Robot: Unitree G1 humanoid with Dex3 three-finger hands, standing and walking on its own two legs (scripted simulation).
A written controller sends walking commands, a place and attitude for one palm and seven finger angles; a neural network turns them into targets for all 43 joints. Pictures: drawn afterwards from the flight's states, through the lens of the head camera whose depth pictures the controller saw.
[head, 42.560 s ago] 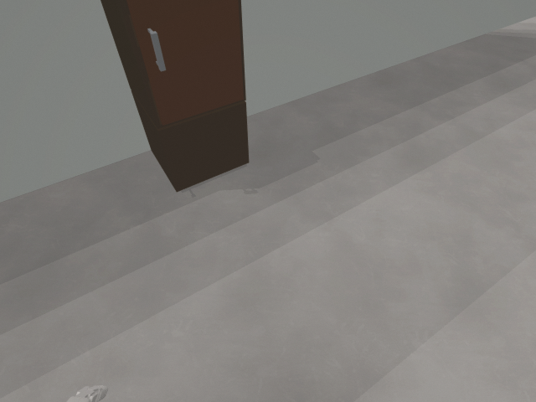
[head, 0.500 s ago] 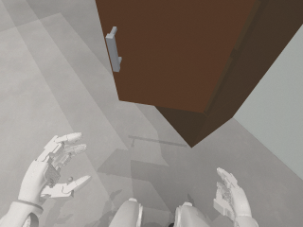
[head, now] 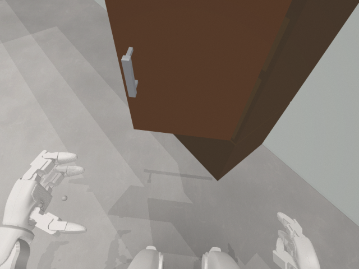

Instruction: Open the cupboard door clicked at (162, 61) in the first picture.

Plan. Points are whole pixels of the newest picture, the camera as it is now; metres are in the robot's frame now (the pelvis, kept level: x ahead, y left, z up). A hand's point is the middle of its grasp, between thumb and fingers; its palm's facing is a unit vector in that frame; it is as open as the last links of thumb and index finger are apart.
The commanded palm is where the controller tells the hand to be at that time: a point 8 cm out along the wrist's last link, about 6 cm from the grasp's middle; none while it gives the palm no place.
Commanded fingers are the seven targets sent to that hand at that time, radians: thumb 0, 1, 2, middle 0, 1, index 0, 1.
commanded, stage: raise the hand with hooked fingers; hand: left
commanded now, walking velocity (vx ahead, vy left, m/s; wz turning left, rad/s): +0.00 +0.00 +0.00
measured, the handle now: (131, 73) +0.60 +0.17 +0.05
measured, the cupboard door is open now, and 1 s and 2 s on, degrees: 44 44 44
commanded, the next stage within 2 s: move the hooked fingers beside the handle in 0.88 s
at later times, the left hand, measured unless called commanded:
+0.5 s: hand (44, 169) +0.29 +0.29 +0.06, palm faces -0.05 -1.00 -0.05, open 13.9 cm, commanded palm +0.26 +0.33 +0.06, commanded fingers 0.00 -0.50 0.30 -0.30 -1.20 -0.30 -1.20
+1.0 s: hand (47, 173) +0.28 +0.28 +0.06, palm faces -0.04 -1.00 -0.05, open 13.9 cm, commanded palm +0.27 +0.33 +0.06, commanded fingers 0.00 -0.50 0.30 -0.30 -1.20 -0.30 -1.20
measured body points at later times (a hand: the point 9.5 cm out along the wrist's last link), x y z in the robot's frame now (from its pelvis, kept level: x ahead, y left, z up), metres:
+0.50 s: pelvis +0.00 +0.01 +0.01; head +0.08 +0.03 +0.45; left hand +0.29 +0.34 +0.07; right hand +0.15 -0.24 -0.07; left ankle +0.00 +0.09 -0.65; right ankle +0.03 -0.11 -0.65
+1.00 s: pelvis +0.00 +0.01 +0.01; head +0.08 +0.02 +0.45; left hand +0.28 +0.33 +0.07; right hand +0.16 -0.24 -0.07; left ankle +0.00 +0.09 -0.65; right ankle +0.03 -0.11 -0.65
